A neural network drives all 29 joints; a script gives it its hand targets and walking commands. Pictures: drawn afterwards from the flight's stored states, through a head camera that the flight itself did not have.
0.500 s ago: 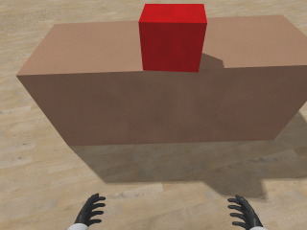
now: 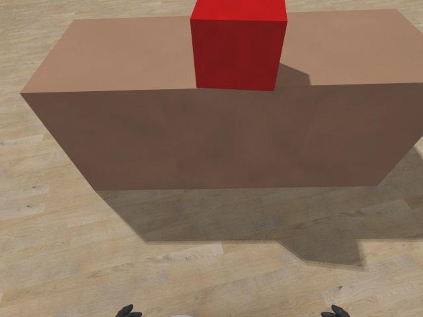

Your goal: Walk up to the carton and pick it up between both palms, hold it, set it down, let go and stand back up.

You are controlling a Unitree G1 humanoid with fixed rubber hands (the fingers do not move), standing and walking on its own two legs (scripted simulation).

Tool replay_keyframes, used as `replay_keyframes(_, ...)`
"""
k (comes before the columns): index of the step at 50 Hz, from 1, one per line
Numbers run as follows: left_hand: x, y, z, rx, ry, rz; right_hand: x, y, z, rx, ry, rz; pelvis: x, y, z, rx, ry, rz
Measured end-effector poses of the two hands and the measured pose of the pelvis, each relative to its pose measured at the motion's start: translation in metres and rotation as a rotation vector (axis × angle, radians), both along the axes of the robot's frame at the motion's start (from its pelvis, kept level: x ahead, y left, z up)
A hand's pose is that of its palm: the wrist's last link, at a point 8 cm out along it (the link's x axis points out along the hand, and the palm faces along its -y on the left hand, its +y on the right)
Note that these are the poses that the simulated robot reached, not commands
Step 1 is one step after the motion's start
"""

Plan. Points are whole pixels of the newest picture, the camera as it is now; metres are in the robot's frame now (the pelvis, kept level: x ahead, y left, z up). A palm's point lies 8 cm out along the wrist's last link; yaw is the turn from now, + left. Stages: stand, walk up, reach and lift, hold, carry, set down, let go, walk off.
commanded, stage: stand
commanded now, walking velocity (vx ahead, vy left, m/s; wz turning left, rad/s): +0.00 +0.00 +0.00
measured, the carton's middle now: (237, 42) +0.91 -0.03 +0.03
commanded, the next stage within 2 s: none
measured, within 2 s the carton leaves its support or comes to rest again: neither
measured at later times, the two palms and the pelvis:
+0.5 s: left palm out of the picture +0.05 +0.23 -0.13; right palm out of the picture +0.03 -0.22 -0.13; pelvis +0.01 +0.00 +0.01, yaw +0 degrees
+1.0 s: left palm out of the picture -0.01 +0.21 -0.14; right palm out of the picture -0.01 -0.20 -0.13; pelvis +0.01 +0.01 +0.01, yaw +0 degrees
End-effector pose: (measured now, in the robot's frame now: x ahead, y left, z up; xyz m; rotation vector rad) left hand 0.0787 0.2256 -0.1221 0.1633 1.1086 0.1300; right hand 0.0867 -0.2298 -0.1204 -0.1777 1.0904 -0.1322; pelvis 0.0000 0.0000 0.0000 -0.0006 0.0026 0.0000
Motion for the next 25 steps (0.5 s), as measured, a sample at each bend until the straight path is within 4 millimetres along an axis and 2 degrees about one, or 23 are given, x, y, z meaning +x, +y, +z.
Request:
replay_keyframes(14, 0.003, 0.003, 0.0, 0.006, 0.023, 0.015, -0.027, 0.002, -0.004, 0.005, 0.083, -0.053, 0.008, 0.001, 0.006, 0.003, 0.0, -0.005)
replay_keyframes(25, -0.028, 0.005, -0.006, -0.001, 0.139, 0.053, -0.054, 0.009, -0.008, 0.015, 0.187, -0.084, 0.012, 0.004, 0.01, 0.002, -0.013, -0.007)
